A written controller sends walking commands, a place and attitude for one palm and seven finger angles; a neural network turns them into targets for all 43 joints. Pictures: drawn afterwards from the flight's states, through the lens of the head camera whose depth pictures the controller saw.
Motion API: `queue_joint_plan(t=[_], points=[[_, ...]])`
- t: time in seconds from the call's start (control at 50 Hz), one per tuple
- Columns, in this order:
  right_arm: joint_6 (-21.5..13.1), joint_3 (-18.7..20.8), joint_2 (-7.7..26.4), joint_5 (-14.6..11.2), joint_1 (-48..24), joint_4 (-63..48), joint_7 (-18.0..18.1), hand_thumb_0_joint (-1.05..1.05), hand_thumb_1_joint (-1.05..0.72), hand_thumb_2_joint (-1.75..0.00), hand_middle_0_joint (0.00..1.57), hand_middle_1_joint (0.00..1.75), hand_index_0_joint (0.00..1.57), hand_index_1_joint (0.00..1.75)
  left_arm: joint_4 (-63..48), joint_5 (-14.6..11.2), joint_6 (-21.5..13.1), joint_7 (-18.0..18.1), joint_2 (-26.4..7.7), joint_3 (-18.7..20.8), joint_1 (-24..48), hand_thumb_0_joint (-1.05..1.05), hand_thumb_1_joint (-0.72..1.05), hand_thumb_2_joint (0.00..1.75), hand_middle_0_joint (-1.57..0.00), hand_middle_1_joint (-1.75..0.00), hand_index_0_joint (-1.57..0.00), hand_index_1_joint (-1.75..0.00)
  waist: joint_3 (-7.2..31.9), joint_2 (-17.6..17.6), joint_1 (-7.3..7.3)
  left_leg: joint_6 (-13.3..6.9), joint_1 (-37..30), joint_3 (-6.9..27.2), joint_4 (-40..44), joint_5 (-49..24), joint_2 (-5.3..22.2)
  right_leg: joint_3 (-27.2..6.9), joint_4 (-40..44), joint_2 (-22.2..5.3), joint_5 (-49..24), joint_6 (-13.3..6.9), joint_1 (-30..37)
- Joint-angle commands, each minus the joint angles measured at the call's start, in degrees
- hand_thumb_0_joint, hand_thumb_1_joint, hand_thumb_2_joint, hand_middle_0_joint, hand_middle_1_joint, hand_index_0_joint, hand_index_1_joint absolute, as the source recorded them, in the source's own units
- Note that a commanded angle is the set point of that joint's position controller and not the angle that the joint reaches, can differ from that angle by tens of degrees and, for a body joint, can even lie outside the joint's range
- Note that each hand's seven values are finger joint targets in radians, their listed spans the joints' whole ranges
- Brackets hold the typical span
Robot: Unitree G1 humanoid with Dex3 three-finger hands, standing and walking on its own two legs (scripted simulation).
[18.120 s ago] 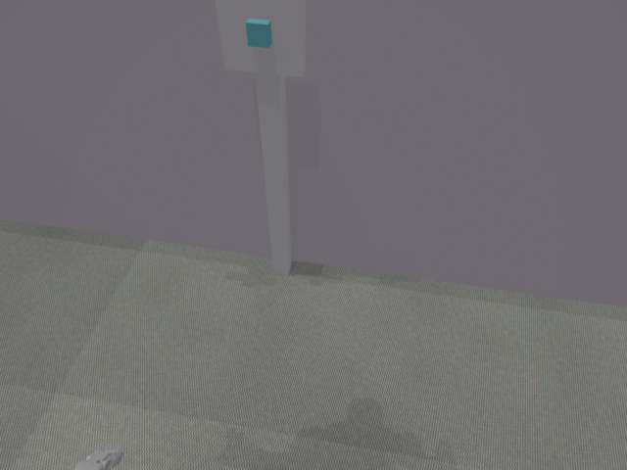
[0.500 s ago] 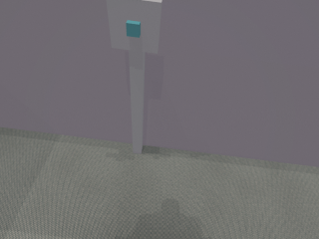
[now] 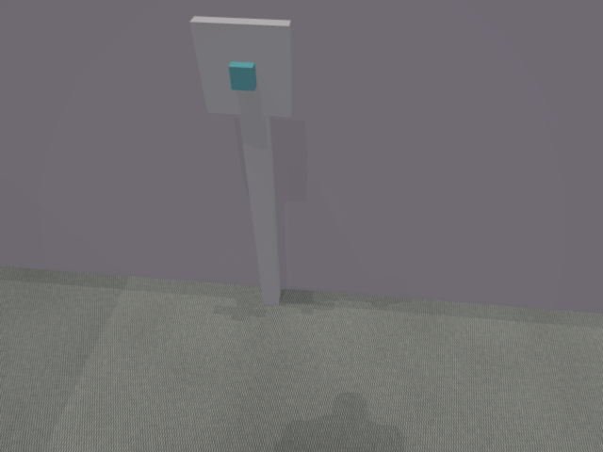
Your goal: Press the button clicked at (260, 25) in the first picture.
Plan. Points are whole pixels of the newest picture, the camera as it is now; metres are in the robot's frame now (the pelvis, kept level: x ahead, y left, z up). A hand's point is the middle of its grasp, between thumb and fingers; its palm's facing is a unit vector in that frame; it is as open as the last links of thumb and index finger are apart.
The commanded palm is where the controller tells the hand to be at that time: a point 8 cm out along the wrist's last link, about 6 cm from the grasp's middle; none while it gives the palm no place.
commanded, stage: let the arm hang, fingers relaxed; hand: left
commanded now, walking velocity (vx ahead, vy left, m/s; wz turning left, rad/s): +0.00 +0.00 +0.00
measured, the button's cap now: (243, 75) +0.73 +0.16 +0.16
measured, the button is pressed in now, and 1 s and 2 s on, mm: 0 0 0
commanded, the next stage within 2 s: stand and wait in 0.26 s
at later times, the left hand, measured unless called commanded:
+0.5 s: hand out of the picture -0.01 +0.15 -0.17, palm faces +0.05 -0.98 -0.18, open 7.4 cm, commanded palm none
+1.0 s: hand out of the picture +0.02 +0.15 -0.17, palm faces +0.05 -0.98 -0.18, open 7.4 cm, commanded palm none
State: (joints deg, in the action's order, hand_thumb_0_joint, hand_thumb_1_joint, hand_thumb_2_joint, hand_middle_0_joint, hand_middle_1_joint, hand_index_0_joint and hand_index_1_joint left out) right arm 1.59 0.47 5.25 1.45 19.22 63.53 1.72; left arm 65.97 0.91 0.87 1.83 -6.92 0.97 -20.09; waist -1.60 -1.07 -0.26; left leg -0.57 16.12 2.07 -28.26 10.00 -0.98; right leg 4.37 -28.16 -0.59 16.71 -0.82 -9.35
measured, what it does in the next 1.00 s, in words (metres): stands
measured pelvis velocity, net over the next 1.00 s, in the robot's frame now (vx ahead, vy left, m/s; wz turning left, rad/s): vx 0.03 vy -0.02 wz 0.00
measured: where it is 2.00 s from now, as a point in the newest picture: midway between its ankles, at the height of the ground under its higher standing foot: outside the picture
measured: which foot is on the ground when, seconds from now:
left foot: down 0.00-1.00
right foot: down 0.00-1.00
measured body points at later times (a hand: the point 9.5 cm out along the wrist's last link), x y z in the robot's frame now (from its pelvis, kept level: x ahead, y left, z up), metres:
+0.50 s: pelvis +0.02 -0.01 +0.00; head +0.04 -0.01 +0.45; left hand -0.01 +0.21 -0.16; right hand +0.00 -0.22 -0.16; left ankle +0.06 +0.11 -0.74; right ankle -0.01 -0.11 -0.74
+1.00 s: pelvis +0.03 -0.02 +0.00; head +0.04 -0.02 +0.45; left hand +0.02 +0.20 -0.16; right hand +0.02 -0.24 -0.16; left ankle +0.06 +0.11 -0.74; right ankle -0.01 -0.11 -0.74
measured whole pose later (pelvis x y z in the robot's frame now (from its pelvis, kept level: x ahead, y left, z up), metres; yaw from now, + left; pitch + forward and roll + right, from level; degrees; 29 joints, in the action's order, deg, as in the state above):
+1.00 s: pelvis +0.03 -0.02 +0.00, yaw +0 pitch -2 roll +0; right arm 0.7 0.3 7.5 1.1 15.5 64.9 2.7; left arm 65.6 0.5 -0.1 1.9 -7.7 1.1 -15.8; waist -3.5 -0.2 -0.1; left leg 1.0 11.9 2.4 -25.2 11.2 0.4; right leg 4.6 -23.3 0.9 16.9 -2.1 -4.4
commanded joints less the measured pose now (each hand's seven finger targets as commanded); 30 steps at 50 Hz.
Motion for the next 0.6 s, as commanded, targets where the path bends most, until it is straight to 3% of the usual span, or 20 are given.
queue_joint_plan(t=[0.0, 0.08, 0.2, 0.42, 0.5, 0.58], points=[[-0.7, 1.0, 4.6, -0.2, 5.0, -1.0, 0.5, 0.0, -0.9, -0.9, 0.2, 0.3, 0.2, 0.3, -0.9, -0.3, -0.8, 0.5, -5.3, 1.2, -4.9, 0.0, 0.9, 0.9, -0.2, -0.3, -0.2, -0.3, -7.6, 0.2, 0.03, -1.8, 1.2, 4.3, 6.5, 4.8, 3.8, -5.4, 9.0, -4.8, 7.1, -3.2, -7.0], [-1.2, 1.0, 4.5, -0.3, 4.4, -1.0, 0.7, 0.0, -0.9, -0.9, 0.2, 0.3, 0.2, 0.3, -1.3, -0.3, -1.1, 0.6, -4.9, 1.4, -4.1, 0.0, 0.9, 0.9, -0.2, -0.3, -0.2, -0.3, -5.4, -1.4, 0.2, -1.8, 0.2, 4.6, 6.4, 0.2, 4.4, -4.7, 7.9, -4.7, 1.6, -3.0, -4.3], [-1.4, 1.0, 4.5, -0.4, 3.7, -0.8, 0.9, 0.0, -0.9, -0.9, 0.2, 0.3, 0.2, 0.3, -1.3, -0.5, -1.5, 0.7, -4.6, 1.3, -3.3, 0.0, 0.9, 0.9, -0.2, -0.3, -0.2, -0.3, -4.5, -0.4, 0.16, -1.5, -1.8, 3.5, 4.9, -5.2, 4.6, -4.9, 8.7, -5.3, -3.2, -2.9, -2.6], [-1.3, 0.9, 5.9, -0.5, 2.5, -0.5, 1.1, 0.0, -0.9, -0.9, 0.2, 0.3, 0.2, 0.3, -1.1, -0.6, -1.4, 0.6, -5.3, 1.3, -2.3, 0.0, 0.9, 0.9, -0.2, -0.3, -0.2, -0.3, -3.8, -0.3, -0.15, -1.4, -4.0, 3.5, 5.5, -6.3, 5.3, -5.0, 9.3, -4.9, -4.5, -2.7, -1.7], [-1.3, 0.9, 6.4, -0.6, 1.9, -0.4, 1.1, 0.0, -0.9, -0.9, 0.2, 0.3, 0.2, 0.3, -1.0, -0.6, -1.5, 0.7, -5.7, 1.2, -2.3, 0.0, 0.9, 0.9, -0.2, -0.3, -0.2, -0.3, -3.6, 1.2, -0.03, -1.4, -4.5, 3.1, 5.3, -7.4, 5.4, -4.9, 9.6, -5.2, -6.2, -2.5, -0.9], [-1.3, 0.8, 6.5, -0.7, 1.3, -0.1, 1.0, 0.0, -0.9, -0.9, 0.2, 0.3, 0.2, 0.3, -0.8, -0.7, -1.5, 0.7, -6.0, 1.1, -2.1, 0.0, 0.9, 0.9, -0.2, -0.3, -0.2, -0.3, -3.7, 0.2, -0.04, -1.3, -5.0, 2.9, 5.3, -7.9, 5.5, -4.9, 9.7, -5.3, -7.2, -2.5, -0.7]])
